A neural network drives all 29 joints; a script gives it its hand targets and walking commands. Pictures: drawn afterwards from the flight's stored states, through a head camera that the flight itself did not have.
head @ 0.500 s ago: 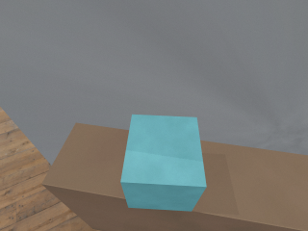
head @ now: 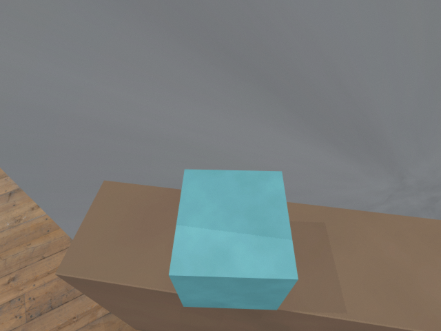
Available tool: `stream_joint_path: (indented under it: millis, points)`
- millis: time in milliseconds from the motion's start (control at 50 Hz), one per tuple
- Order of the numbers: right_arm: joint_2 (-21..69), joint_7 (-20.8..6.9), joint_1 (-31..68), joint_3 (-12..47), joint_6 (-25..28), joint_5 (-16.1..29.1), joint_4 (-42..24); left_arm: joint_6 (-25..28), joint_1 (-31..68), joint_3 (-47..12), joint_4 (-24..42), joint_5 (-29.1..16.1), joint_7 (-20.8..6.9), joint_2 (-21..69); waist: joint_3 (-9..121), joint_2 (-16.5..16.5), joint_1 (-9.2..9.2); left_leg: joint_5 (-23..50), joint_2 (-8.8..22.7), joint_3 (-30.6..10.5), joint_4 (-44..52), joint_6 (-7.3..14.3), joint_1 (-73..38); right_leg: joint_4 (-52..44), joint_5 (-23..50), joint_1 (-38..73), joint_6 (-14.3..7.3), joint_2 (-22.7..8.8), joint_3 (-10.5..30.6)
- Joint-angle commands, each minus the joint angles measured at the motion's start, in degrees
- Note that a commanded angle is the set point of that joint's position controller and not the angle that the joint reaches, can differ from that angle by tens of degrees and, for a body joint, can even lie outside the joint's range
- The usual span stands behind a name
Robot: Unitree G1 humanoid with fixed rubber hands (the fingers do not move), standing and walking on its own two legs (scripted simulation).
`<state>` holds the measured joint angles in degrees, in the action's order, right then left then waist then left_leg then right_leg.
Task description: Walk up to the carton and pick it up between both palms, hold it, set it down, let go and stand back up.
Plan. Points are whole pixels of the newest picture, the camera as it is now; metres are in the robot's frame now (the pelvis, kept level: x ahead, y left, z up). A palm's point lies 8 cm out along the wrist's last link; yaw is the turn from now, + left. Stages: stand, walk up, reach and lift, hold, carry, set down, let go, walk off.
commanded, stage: walk up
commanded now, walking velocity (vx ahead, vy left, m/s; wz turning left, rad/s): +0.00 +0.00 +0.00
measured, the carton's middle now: (231, 240) +0.28 +0.00 +0.00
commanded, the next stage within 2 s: stand in 1.22 s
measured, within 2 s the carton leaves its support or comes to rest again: neither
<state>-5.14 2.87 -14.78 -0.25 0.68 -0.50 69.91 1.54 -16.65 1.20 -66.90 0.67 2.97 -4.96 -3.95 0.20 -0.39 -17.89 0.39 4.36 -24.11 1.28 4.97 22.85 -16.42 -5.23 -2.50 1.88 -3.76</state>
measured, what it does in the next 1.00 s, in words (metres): walks backwards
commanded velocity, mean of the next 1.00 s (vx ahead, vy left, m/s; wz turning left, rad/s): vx -0.07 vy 0.00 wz -0.01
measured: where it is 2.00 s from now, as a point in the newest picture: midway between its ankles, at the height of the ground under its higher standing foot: outside the picture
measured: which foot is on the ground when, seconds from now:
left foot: down 0.00-1.00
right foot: down 0.00-0.78, up 0.80-1.00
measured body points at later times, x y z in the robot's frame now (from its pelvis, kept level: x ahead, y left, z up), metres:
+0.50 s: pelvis +0.00 +0.00 +0.00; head +0.03 +0.00 +0.45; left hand -0.02 +0.20 -0.17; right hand -0.02 -0.21 -0.17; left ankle -0.05 +0.10 -0.74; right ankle -0.04 -0.09 -0.74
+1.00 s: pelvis -0.08 +0.07 +0.00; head -0.06 +0.09 +0.44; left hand -0.05 +0.30 -0.18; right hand -0.02 -0.16 -0.15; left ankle -0.06 +0.14 -0.74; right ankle -0.13 -0.07 -0.70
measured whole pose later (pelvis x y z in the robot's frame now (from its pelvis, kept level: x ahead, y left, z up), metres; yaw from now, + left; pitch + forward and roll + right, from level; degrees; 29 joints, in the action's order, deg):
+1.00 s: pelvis -0.08 +0.07 +0.00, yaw -2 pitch -2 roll -1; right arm -6.3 3.0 -10.1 -1.7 -0.8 -1.0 60.8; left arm -2.5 -12.1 3.5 -62.5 0.9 1.6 -10.3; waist -4.2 -2.8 1.3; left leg -14.7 -1.1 5.7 -28.3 4.4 11.8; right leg 48.1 -26.4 -15.7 0.3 -0.6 1.6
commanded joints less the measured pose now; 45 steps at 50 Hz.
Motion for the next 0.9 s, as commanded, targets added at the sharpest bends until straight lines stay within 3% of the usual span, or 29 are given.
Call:
stream_joint_path:
  millis: [0, 40, 80, 120, 220, 300, 320, 380, 400, 420, 440, 480, 500, 520, 540, 560, 580, 600, 640, 660, 700, 720, 740, 760, 780, 800, 820, 840, 880]
  points:
    - [-3.5, 0.2, -5.4, -0.3, 0.1, -0.2, 0.0, 0.3, -5.5, 0.6, 0.8, -0.2, 0.3, -3.6, -0.5, -0.1, 0.02, 19.9, 6.2, -5.8, 3.2, 1.2, 2.2, -2.3, 26.0, 0.5, -1.6, -8.3, 6.1]
    - [-3.7, 0.3, -4.3, -0.4, 0.1, -0.2, -0.3, 0.1, -6.0, 0.7, 0.6, -0.1, 0.3, -3.7, -1.1, -0.9, 0.23, 19.2, 6.2, -5.5, 3.7, 0.8, 1.1, -2.4, 24.7, -0.4, -1.3, -8.1, 6.0]
    - [-4.4, 0.2, -4.2, -0.4, 0.1, 0.1, -0.3, 0.1, -6.3, 0.6, 0.5, 0.0, 0.2, -3.6, -1.7, 2.3, 0.41, 19.3, 6.0, -5.2, 3.0, 1.1, 1.2, -2.5, 25.3, -0.5, -1.7, -8.5, 6.7]
    - [-3.9, 0.3, -4.7, -0.3, 0.1, -0.1, -0.3, 0.3, -5.3, 0.7, 0.4, 0.1, 0.2, -4.3, -1.9, -0.5, -0.32, 20.4, 6.5, -5.3, 3.1, 1.1, 0.7, -2.1, 26.3, -1.2, -1.5, -8.2, 5.8]
    - [-3.8, 0.2, -4.4, -0.5, 0.0, 0.1, -0.4, 0.2, -5.5, 0.6, 0.5, -0.3, 0.2, -3.4, -2.7, 1.6, -0.01, 19.1, 6.0, -5.1, 3.2, 0.9, 1.5, -3.0, 23.5, -2.0, -1.7, -8.0, 6.7]
    - [-3.4, 0.3, -4.1, -0.2, 0.0, 0.0, -0.1, 0.3, -5.9, 0.6, 0.1, -0.3, 0.1, -3.4, -1.8, 0.1, 0.61, 18.6, 6.3, -5.4, 3.8, 1.2, 1.6, -3.0, 24.2, -0.6, -1.6, -8.3, 6.6]
    - [-3.8, 0.3, -3.8, -0.5, 0.0, 0.2, -0.2, 0.3, -5.6, 0.7, 0.1, -0.2, 0.1, -3.6, -1.6, 1.5, 0.3, 17.2, 6.2, -5.0, 3.8, 0.8, 1.2, -3.3, 24.1, -0.2, -1.9, -8.6, 6.9]
    - [-4.5, 0.1, -4.0, -0.6, 0.2, 0.0, -0.3, 0.3, -5.5, 0.8, 0.1, -0.1, 0.1, -3.5, -1.1, -1.2, 0.59, 18.1, 6.5, -5.3, 4.1, 1.0, 0.5, -3.1, 23.8, -0.2, -1.4, -7.9, 6.1]
    - [-5.6, 0.2, -3.3, -0.9, 0.1, 0.1, -0.5, 0.4, -5.8, 0.4, 0.1, -0.1, 0.0, -3.6, -1.1, 0.8, 0.38, 18.4, 6.2, -4.8, 3.1, 1.1, -0.7, -3.4, 25.4, -1.4, -1.3, -8.2, 7.4]
    - [-10.1, 1.1, -1.4, -2.3, -0.3, 0.4, -3.2, 0.3, -1.2, 2.6, 3.2, -1.2, 0.9, -10.7, -6.7, -0.2, -0.21, 34.5, 8.8, -2.9, -5.3, 0.2, 5.7, 5.2, 47.1, -3.1, -0.5, -11.8, 5.5]
    - [-10.3, 1.3, -3.6, -2.7, -0.3, 0.8, -2.9, 0.3, -3.1, 2.7, 2.8, -1.1, 1.2, -11.8, -1.7, -0.1, 0.21, 34.5, 8.2, -1.1, -8.8, 0.0, 4.9, 7.8, 56.0, -1.2, -1.6, -13.3, 4.8]
    - [-8.8, 1.3, -4.5, -3.0, -1.0, 1.1, -3.8, -0.1, -7.0, 2.8, 3.2, -0.7, 1.2, -10.7, 7.5, -5.6, 1.65, 21.3, 4.8, 1.6, -16.7, -0.5, 6.1, 9.0, 64.3, 2.3, -5.5, -15.9, 5.0]
    - [-8.4, 1.3, -2.0, -3.2, -1.5, 1.2, -5.7, -0.6, -7.5, 3.0, 3.5, -0.1, 1.3, -10.3, 8.2, -6.5, 2.76, 2.8, 1.7, 2.3, -21.9, -1.5, 13.0, 7.2, 66.1, 5.9, -8.7, -19.2, 9.0]
    - [-7.0, 1.1, 1.9, -3.2, -2.4, 0.9, -7.2, -1.2, -7.7, 3.4, 3.5, 0.3, 1.5, -10.3, 6.1, -10.8, 5.01, -13.5, -0.2, 2.0, -30.5, -2.4, 16.8, 3.5, 66.4, 3.4, -12.7, -23.2, 13.2]
    - [-7.3, 1.0, 5.4, -3.6, -3.2, 0.8, -9.8, -1.6, -9.1, 3.1, 3.6, 0.7, 1.7, -10.4, 4.3, -8.9, 5.91, -19.6, -0.1, -0.5, -37.2, -2.3, 19.2, 1.6, 66.1, 0.9, -15.1, -24.8, 15.7]
    - [-5.6, 0.7, 5.9, -3.3, -3.7, 0.6, -10.8, -1.9, -8.1, 3.6, 4.3, 1.0, 2.1, -12.2, 3.4, -8.0, 5.49, -20.6, 1.0, -1.7, -41.1, -2.4, 19.2, 0.9, 61.7, -3.1, -16.2, -26.4, 16.2]
    - [-3.3, 0.5, 3.3, -3.0, -4.0, 0.4, -10.8, -2.0, -3.2, 4.2, 6.1, 1.4, 2.5, -14.5, 3.1, -10.3, 2.98, -19.7, 2.7, -5.0, -40.7, -2.4, 18.3, 0.7, 55.6, -6.3, -16.2, -25.6, 16.1]
    - [-4.8, 0.3, 2.8, -3.6, -4.1, 0.3, -11.5, -2.3, 0.4, 4.1, 6.9, 1.4, 2.5, -13.2, 2.1, -8.8, 2.08, -17.9, 3.4, -6.5, -42.0, -1.7, 18.2, 0.7, 51.2, -8.0, -14.9, -24.3, 15.3]
    - [-6.4, 0.7, 1.8, -4.4, -3.5, 0.2, -11.5, -2.3, 4.3, 3.7, 8.5, 2.1, 1.5, -12.8, 2.9, -8.5, -0.03, -14.0, 4.4, -6.8, -32.4, -1.7, 15.2, 2.5, 49.6, -9.3, -12.1, -21.9, 17.3]
    - [-7.3, 0.9, -0.9, -4.8, -3.1, 0.5, -11.1, -2.4, 6.1, 3.7, 9.1, 1.9, 1.1, -13.3, 5.1, -8.3, -1.01, -10.7, 4.8, -6.4, -24.9, -1.7, 12.8, 5.2, 49.4, -6.9, -10.4, -20.0, 15.5]
    - [-7.5, 1.1, -4.5, -4.7, -2.6, 1.0, -9.2, -2.7, 6.9, 3.9, 8.8, 1.0, 0.6, -14.4, 7.0, -3.5, -2.81, 0.6, 2.3, -1.6, -8.9, -2.3, 7.1, 11.0, 46.9, -5.0, -6.9, -15.2, 11.2]
    - [-8.0, 1.1, -6.6, -4.5, -2.4, 1.5, -8.4, -3.2, 5.3, 4.4, 8.3, 0.4, 0.8, -14.7, 7.7, -0.2, -3.52, 11.5, 1.5, -0.6, 1.0, -2.3, 1.8, 15.5, 37.3, -7.7, -4.5, -12.6, 8.6]
    - [-10.5, 1.1, -5.9, -4.4, -1.9, 0.6, -9.1, -3.6, 2.5, 4.1, 8.3, 0.0, 0.5, -12.1, 6.4, 11.7, -2.1, 31.0, 11.1, -10.0, 5.2, -0.7, -3.7, 26.4, 5.0, -17.6, -0.9, -5.5, 3.4]
    - [-10.4, 0.4, -5.4, -3.4, -1.8, 0.1, -10.1, -4.3, -3.4, 1.0, 7.0, 0.4, 0.0, -3.7, 11.1, 20.1, -0.7, 19.0, 21.8, -23.1, 9.8, 4.8, -1.1, 31.6, -20.2, -18.0, 1.2, -0.3, 2.7]
    - [-13.2, 0.0, -1.4, -4.1, -2.4, -0.3, -11.5, -5.6, -3.6, 2.3, 7.9, 1.0, 0.3, -5.8, 8.2, 24.7, -0.97, -7.5, 24.2, -33.7, 16.9, 11.6, 14.4, 35.1, -19.8, -14.4, 1.1, -0.7, 8.0]
    - [-10.5, -0.3, 4.0, -3.4, -2.9, -0.7, -12.7, -5.6, 2.3, 3.1, 8.2, 1.1, -0.5, -8.3, 0.8, 19.0, -0.2, -20.8, 20.8, -31.6, 20.1, 11.3, 21.5, 39.0, -16.1, -13.3, 0.7, -1.6, 9.2]
    - [-8.5, -0.3, 9.5, -2.3, -2.5, -0.3, -14.4, -5.0, 2.7, 3.2, 7.5, 0.4, -1.5, -8.7, -3.0, 11.4, 3.21, -16.5, 16.5, -23.1, 17.7, 8.6, 18.0, 40.0, -12.3, -17.2, 1.1, -1.6, 8.9]
    - [-9.9, 0.0, 12.0, -2.5, -1.9, -0.3, -15.2, -4.5, 0.6, 3.3, 6.1, 0.5, -2.0, -8.2, -2.6, 10.2, 4.73, -4.8, 14.0, -16.1, 15.2, 6.4, 14.8, 37.5, -8.3, -18.2, 1.5, -2.0, 7.6]
    - [-9.8, 0.2, 9.1, -2.4, -0.8, -0.4, -14.1, -3.9, 0.4, 2.7, 5.5, 0.8, -1.9, -7.3, -1.5, 8.1, 2.45, 10.7, 12.5, -12.5, 11.4, 7.3, 10.6, 30.6, -8.7, -15.1, 2.7, -2.7, 5.0]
